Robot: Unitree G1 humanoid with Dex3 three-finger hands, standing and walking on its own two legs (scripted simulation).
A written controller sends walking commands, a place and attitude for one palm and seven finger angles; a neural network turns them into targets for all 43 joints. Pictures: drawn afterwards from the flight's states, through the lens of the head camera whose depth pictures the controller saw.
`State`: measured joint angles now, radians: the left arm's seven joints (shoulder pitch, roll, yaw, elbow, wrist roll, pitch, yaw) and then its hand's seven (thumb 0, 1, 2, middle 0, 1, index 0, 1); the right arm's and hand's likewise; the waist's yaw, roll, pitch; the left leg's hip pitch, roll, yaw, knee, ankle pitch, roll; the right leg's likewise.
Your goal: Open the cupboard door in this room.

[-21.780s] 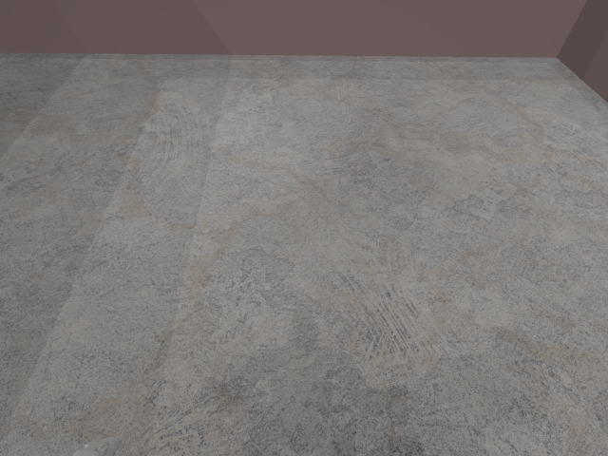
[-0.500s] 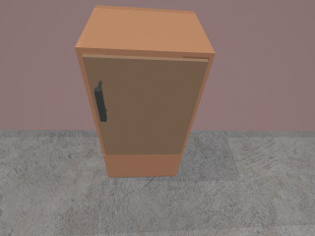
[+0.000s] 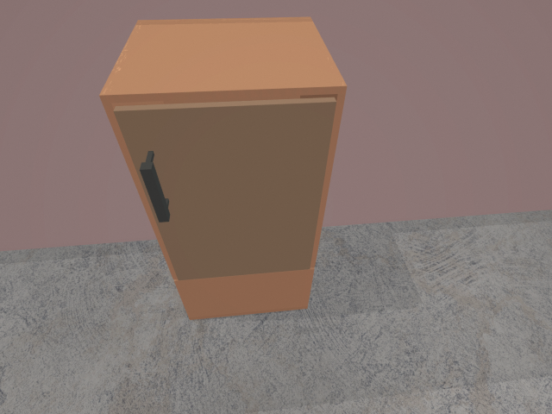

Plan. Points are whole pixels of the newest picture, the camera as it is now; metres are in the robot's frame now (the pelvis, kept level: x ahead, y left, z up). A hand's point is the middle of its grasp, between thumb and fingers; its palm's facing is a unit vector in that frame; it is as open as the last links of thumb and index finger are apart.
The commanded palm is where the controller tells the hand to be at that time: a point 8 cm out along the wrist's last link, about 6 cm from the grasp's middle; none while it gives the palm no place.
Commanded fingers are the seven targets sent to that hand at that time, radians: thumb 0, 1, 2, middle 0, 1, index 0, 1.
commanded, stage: look again from close up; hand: left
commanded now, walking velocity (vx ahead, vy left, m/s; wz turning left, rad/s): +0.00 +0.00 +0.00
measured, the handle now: (157, 187) +0.55 +0.28 -0.02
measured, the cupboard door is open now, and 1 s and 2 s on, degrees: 0 0 0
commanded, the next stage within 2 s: shuffle to correct the standing spot in 0.16 s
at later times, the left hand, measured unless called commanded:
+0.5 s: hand out of the picture -0.05 +0.18 -0.18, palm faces +0.11 -0.98 -0.16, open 7.4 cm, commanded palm none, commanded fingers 0.00 0.90 0.90 -0.20 -0.30 -0.20 -0.30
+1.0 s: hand out of the picture +0.04 +0.19 -0.18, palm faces +0.19 -0.96 -0.20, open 7.2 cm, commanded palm none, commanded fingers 0.00 0.90 0.90 -0.20 -0.30 -0.20 -0.30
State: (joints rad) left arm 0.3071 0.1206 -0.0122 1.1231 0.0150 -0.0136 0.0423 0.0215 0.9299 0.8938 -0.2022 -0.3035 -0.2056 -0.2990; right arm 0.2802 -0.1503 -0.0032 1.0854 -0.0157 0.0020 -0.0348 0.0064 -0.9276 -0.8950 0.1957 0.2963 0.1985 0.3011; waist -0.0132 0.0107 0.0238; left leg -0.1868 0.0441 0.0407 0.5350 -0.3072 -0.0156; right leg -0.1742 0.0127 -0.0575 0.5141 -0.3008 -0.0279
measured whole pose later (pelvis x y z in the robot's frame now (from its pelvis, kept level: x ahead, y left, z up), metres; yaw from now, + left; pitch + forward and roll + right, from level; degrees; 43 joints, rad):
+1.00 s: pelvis +0.04 +0.01 +0.00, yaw +8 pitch -3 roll +0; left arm 0.27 0.15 0.03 1.03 0.01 0.00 0.04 0.01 0.94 0.89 -0.20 -0.30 -0.20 -0.30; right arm 0.26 -0.14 -0.02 1.07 -0.01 0.01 -0.04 0.01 -0.92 -0.90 0.20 0.30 0.20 0.30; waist 0.00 -0.01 0.05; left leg -0.24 0.02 0.07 0.55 -0.22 0.01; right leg -0.23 -0.03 -0.12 0.58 -0.30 -0.03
